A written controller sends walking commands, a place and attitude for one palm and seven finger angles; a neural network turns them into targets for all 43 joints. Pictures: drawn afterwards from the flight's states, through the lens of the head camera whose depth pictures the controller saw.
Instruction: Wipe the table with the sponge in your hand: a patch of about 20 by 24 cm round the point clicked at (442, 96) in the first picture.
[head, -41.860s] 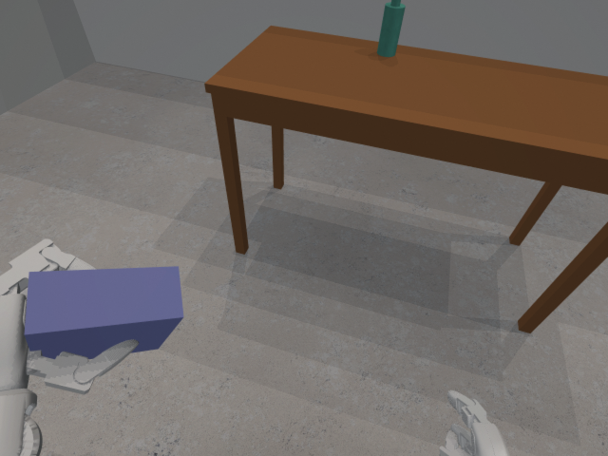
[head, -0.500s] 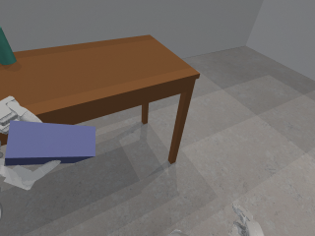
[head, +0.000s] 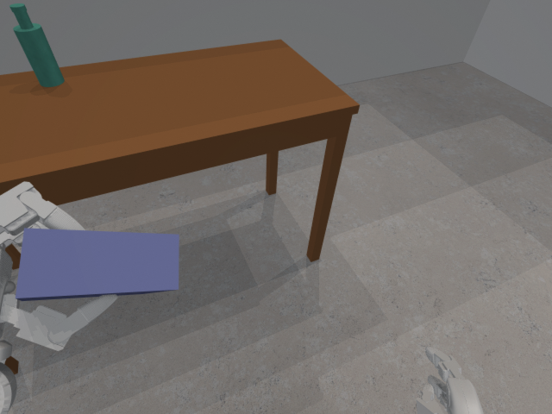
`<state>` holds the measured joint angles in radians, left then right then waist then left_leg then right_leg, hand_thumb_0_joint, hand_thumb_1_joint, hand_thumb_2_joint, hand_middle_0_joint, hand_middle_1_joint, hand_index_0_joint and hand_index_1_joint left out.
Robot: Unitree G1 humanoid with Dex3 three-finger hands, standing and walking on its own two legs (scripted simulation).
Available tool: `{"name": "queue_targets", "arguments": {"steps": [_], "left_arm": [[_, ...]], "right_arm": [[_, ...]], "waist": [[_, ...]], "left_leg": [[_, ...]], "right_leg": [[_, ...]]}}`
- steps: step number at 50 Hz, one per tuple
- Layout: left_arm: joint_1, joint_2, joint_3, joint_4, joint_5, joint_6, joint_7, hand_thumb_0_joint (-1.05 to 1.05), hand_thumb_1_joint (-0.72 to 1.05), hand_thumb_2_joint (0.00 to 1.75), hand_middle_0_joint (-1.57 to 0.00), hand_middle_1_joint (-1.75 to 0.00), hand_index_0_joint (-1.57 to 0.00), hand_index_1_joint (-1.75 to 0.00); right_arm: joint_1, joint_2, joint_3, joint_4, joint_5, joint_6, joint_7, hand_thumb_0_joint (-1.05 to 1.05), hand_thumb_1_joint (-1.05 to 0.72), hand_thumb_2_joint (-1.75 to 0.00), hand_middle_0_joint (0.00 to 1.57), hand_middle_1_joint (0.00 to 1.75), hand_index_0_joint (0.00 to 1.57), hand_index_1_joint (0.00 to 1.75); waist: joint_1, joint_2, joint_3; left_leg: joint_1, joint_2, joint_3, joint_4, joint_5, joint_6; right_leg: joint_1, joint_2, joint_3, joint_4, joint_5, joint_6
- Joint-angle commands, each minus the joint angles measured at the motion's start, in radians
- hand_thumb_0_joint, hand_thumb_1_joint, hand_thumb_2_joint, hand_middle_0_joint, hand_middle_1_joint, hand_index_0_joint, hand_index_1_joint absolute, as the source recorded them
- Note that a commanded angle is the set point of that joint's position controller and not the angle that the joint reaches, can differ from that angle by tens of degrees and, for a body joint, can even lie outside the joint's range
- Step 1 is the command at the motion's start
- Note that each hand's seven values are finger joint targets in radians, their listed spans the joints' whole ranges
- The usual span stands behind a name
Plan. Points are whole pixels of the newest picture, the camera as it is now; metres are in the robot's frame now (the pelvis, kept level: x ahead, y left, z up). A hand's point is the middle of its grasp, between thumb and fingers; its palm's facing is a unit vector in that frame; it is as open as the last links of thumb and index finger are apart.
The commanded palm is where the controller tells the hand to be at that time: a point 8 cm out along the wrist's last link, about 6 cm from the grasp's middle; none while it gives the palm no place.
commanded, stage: stop stepping back and stand still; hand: left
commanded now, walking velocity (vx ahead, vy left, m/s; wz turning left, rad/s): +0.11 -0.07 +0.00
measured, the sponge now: (119, 268) +0.22 +0.19 +0.18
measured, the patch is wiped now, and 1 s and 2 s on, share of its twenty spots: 1.00 1.00 1.00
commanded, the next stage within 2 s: stand and wait in 0.12 s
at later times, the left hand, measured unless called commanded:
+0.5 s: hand (53, 237) +0.22 +0.23 +0.23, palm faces +0.47 -0.81 -0.34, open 9.5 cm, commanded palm +0.17 +0.28 +0.23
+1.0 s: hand (50, 219) +0.25 +0.26 +0.21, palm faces +0.46 -0.82 -0.35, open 9.5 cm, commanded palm +0.20 +0.30 +0.23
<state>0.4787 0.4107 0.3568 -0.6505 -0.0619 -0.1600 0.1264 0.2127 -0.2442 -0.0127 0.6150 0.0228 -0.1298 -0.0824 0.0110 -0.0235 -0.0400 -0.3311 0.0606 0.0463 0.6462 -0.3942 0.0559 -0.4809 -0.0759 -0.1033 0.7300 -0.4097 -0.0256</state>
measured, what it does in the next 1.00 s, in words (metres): stands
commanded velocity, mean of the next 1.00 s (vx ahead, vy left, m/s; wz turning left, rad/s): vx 0.02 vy -0.01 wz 0.00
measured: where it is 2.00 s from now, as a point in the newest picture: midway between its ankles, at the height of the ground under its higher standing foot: outside the picture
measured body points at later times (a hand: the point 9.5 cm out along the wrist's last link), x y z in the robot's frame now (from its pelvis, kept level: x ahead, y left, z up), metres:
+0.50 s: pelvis +0.02 -0.01 +0.01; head +0.01 +0.00 +0.46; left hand +0.19 +0.28 +0.24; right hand +0.19 -0.24 -0.07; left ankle +0.05 +0.13 -0.72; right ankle +0.05 -0.10 -0.72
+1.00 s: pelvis +0.05 +0.01 +0.02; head +0.04 +0.01 +0.47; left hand +0.22 +0.30 +0.23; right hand +0.25 -0.21 -0.05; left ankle +0.05 +0.13 -0.72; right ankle +0.05 -0.10 -0.72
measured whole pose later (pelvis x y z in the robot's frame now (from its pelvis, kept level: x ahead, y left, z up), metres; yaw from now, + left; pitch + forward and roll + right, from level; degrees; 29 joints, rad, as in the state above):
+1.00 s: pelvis +0.05 +0.01 +0.02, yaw +1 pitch -1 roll -1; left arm 0.43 0.38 0.35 -0.54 -0.07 -0.11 0.16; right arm 0.16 -0.21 0.03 0.59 0.02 -0.06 -0.07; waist 0.02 0.01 0.00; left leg -0.22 0.04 0.03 0.50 -0.26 -0.01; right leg -0.20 0.01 -0.06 0.45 -0.24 -0.01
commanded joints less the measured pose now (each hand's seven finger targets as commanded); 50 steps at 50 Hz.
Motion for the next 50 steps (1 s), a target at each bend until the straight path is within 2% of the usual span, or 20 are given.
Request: {"name": "queue_targets", "arguments": {"steps": [1, 3, 4, 7, 8, 9, 10, 11, 12, 14, 16, 19, 21, 22, 23, 26, 30, 33, 39, 50], "left_arm": [[-0.288, 0.203, 0.182, -0.086, 0.019, -0.061, 0.058, 0.0, 0.1, 1.3, -1.2, -1.6, -1.2, -1.6], [-0.222, 0.173, 0.147, -0.038, 0.013, -0.049, 0.057, 0.0, 0.1, 1.3, -1.2, -1.6, -1.2, -1.6], [-0.183, 0.145, 0.131, 0.004, 0.002, -0.04, 0.052, 0.0, 0.1, 1.3, -1.2, -1.6, -1.2, -1.6], [-0.106, 0.095, 0.084, 0.045, -0.014, 0.001, 0.035, 0.0, 0.1, 1.3, -1.2, -1.6, -1.2, -1.6], [-0.106, 0.097, 0.069, 0.021, -0.01, 0.008, 0.025, 0.0, 0.1, 1.3, -1.2, -1.6, -1.2, -1.6], [-0.108, 0.121, 0.074, 0.015, -0.002, 0.013, 0.018, 0.0, 0.1, 1.3, -1.2, -1.6, -1.2, -1.6], [-0.174, 0.146, 0.07, -0.035, -0.005, 0.013, 0.011, 0.0, 0.1, 1.3, -1.2, -1.6, -1.2, -1.6], [-0.261, 0.169, 0.089, -0.092, -0.015, -0.013, 0.009, 0.0, 0.1, 1.3, -1.2, -1.6, -1.2, -1.6], [-0.301, 0.17, 0.1, -0.119, -0.003, -0.026, 0.008, 0.0, 0.1, 1.3, -1.2, -1.6, -1.2, -1.6], [-0.261, 0.205, 0.143, -0.178, -0.013, -0.029, 0.019, 0.0, 0.1, 1.3, -1.2, -1.6, -1.2, -1.6], [-0.222, 0.198, 0.146, -0.217, -0.011, -0.035, 0.037, 0.0, 0.1, 1.3, -1.2, -1.6, -1.2, -1.6], [-0.176, 0.164, 0.117, -0.211, -0.011, -0.031, 0.064, 0.0, 0.1, 1.3, -1.2, -1.6, -1.2, -1.6], [-0.183, 0.136, 0.107, -0.19, -0.008, -0.034, 0.077, 0.0, 0.1, 1.3, -1.2, -1.6, -1.2, -1.6], [-0.162, 0.123, 0.103, -0.148, -0.004, -0.026, 0.08, 0.0, 0.1, 1.3, -1.2, -1.6, -1.2, -1.6], [-0.183, 0.151, 0.135, -0.152, 0.001, -0.026, 0.082, 0.0, 0.1, 1.3, -1.2, -1.6, -1.2, -1.6], [-0.15, 0.135, 0.126, -0.053, 0.004, -0.016, 0.067, 0.0, 0.1, 1.3, -1.2, -1.6, -1.2, -1.6], [-0.136, 0.118, 0.087, -0.05, -0.006, -0.016, 0.045, 0.0, 0.1, 1.3, -1.2, -1.6, -1.2, -1.6], [-0.133, 0.137, 0.098, -0.1, -0.006, -0.02, 0.044, 0.0, 0.1, 1.3, -1.2, -1.6, -1.2, -1.6], [-0.121, 0.158, 0.127, -0.16, -0.008, -0.027, 0.052, 0.0, 0.1, 1.3, -1.2, -1.6, -1.2, -1.6], [-0.139, 0.113, 0.08, -0.088, -0.006, -0.009, 0.047, 0.0, 0.1, 1.3, -1.2, -1.6, -1.2, -1.6]], "right_arm": [[-0.083, -0.098, -0.034, -0.138, 0.003, -0.082, -0.01, 0.0, -0.9, -0.9, 0.2, 0.3, 0.2, 0.3], [-0.052, -0.082, -0.027, -0.127, 0.015, -0.073, 0.008, 0.0, -0.9, -0.9, 0.2, 0.3, 0.2, 0.3], [-0.076, -0.081, -0.02, -0.133, 0.014, -0.07, 0.009, 0.0, -0.9, -0.9, 0.2, 0.3, 0.2, 0.3], [-0.119, -0.086, 0.002, -0.17, 0.002, -0.038, 0.004, 0.0, -0.9, -0.9, 0.2, 0.3, 0.2, 0.3], [-0.136, -0.089, 0.0, -0.188, -0.004, -0.028, 0.005, 0.0, -0.9, -0.9, 0.2, 0.3, 0.2, 0.3], [-0.126, -0.077, -0.007, -0.188, -0.005, -0.012, 0.009, 0.0, -0.9, -0.9, 0.2, 0.3, 0.2, 0.3], [-0.142, -0.082, -0.016, -0.193, 0.001, -0.005, 0.013, 0.0, -0.9, -0.9, 0.2, 0.3, 0.2, 0.3], [-0.151, -0.081, -0.006, -0.171, -0.01, -0.008, 0.014, 0.0, -0.9, -0.9, 0.2, 0.3, 0.2, 0.3], [-0.156, -0.061, -0.007, -0.146, 0.0, -0.013, 0.024, 0.0, -0.9, -0.9, 0.2, 0.3, 0.2, 0.3], [-0.113, -0.076, -0.015, -0.146, -0.002, -0.005, 0.019, 0.0, -0.9, -0.9, 0.2, 0.3, 0.2, 0.3], [-0.128, -0.046, 0.004, -0.153, -0.01, 0.005, 0.005, 0.0, -0.9, -0.9, 0.2, 0.3, 0.2, 0.3], [-0.129, -0.064, -0.002, -0.155, -0.019, -0.005, -0.02, 0.0, -0.9, -0.9, 0.2, 0.3, 0.2, 0.3], [-0.135, -0.097, -0.009, -0.16, -0.02, -0.011, -0.023, 0.0, -0.9, -0.9, 0.2, 0.3, 0.2, 0.3], [-0.131, -0.102, -0.009, -0.178, -0.01, -0.012, -0.02, 0.0, -0.9, -0.9, 0.2, 0.3, 0.2, 0.3], [-0.134, -0.094, -0.009, -0.181, -0.005, -0.013, -0.02, 0.0, -0.9, -0.9, 0.2, 0.3, 0.2, 0.3], [-0.126, -0.081, -0.006, -0.159, -0.002, -0.019, -0.009, 0.0, -0.9, -0.9, 0.2, 0.3, 0.2, 0.3], [-0.118, -0.085, -0.016, -0.151, -0.001, -0.018, 0.012, 0.0, -0.9, -0.9, 0.2, 0.3, 0.2, 0.3], [-0.127, -0.083, -0.012, -0.156, -0.005, -0.013, 0.013, 0.0, -0.9, -0.9, 0.2, 0.3, 0.2, 0.3], [-0.149, -0.085, -0.009, -0.177, -0.008, 0.008, 0.007, 0.0, -0.9, -0.9, 0.2, 0.3, 0.2, 0.3], [-0.153, -0.087, -0.008, -0.184, -0.008, 0.022, 0.004, 0.0, -0.9, -0.9, 0.2, 0.3, 0.2, 0.3]], "waist": [[-0.015, 0.298, -0.044], [-0.025, 0.207, -0.039], [-0.019, 0.195, -0.015], [0.004, 0.176, 0.019], [0.018, 0.076, 0.028], [0.012, -0.156, 0.043], [0.001, -0.304, 0.043], [-0.018, -0.163, 0.048], [-0.033, -0.11, -0.017], [-0.028, -0.044, -0.017], [-0.026, -0.046, -0.049], [-0.023, 0.066, -0.056], [-0.009, 0.268, -0.023], [-0.005, 0.301, -0.019], [0.016, 0.225, -0.077], [-0.009, 0.13, -0.028], [-0.026, -0.039, -0.058], [-0.022, 0.023, -0.091], [-0.005, 0.124, -0.103], [-0.007, 0.093, -0.098]], "left_leg": [[0.071, 0.255, -0.409, -0.442, -0.244, 0.185], [0.094, 0.229, -0.354, -0.361, -0.143, 0.161], [0.033, 0.208, -0.294, -0.352, -0.143, 0.129], [-0.161, 0.115, -0.169, -0.235, -0.219, 0.053], [-0.263, 0.068, -0.116, -0.063, -0.219, 0.03], [-0.38, -0.019, -0.016, 0.248, -0.17, -0.007], [-0.419, -0.056, -0.044, 0.498, -0.119, -0.029], [-0.38, -0.025, -0.097, 0.565, -0.022, -0.043], [-0.299, -0.003, -0.117, 0.55, 0.019, -0.043], [-0.19, 0.031, -0.108, 0.402, 0.047, -0.043], [0.013, 0.023, -0.045, 0.158, 0.083, -0.03], [0.206, -0.01, -0.024, -0.122, 0.075, -0.018], [0.118, 0.132, -0.286, -0.323, -0.129, 0.047], [0.07, 0.19, -0.386, -0.393, -0.159, 0.073], [0.055, 0.168, -0.316, -0.37, -0.055, 0.054], [-0.007, 0.07, -0.176, -0.241, 0.095, 0.002], [0.046, 0.015, -0.092, -0.07, 0.283, -0.036], [0.099, 0.024, -0.093, -0.118, 0.374, -0.035], [0.153, 0.061, -0.128, -0.193, 0.502, -0.026], [0.149, 0.054, -0.113, -0.228, 0.388, -0.031]], "right_leg": [[-0.189, 0.039, 0.072, 0.474, -0.117, 0.03], [-0.171, 0.005, 0.091, 0.338, -0.085, 0.031], [-0.077, -0.004, 0.076, 0.186, -0.07, 0.029], [0.291, 0.095, -0.031, -0.179, 0.019, 0.021], [0.401, 0.074, 0.025, -0.294, 0.042, 0.0], [0.431, -0.09, 0.303, -0.437, -0.048, -0.078], [0.359, -0.297, 0.654, -0.569, -0.054, -0.15], [0.304, -0.3, 0.597, -0.566, 0.1, -0.149], [0.262, -0.279, 0.546, -0.552, 0.035, -0.138], [0.187, -0.259, 0.434, -0.5, 0.015, -0.158], [0.095, -0.201, 0.283, -0.482, -0.054, -0.119], [0.063, -0.114, 0.203, -0.382, -0.153, -0.07], [0.077, 0.016, 0.131, -0.225, -0.082, -0.003], [0.125, 0.06, 0.079, -0.14, 0.011, 0.025], [0.211, 0.076, 0.067, -0.123, 0.036, 0.039], [0.282, 0.041, 0.117, -0.283, 0.195, 0.023], [0.289, -0.088, 0.258, -0.372, 0.345, -0.027], [0.315, -0.073, 0.219, -0.329, 0.462, -0.021], [0.325, 0.007, 0.143, -0.289, 0.452, 0.012], [0.326, 0.014, 0.143, -0.33, 0.386, 0.019]]}}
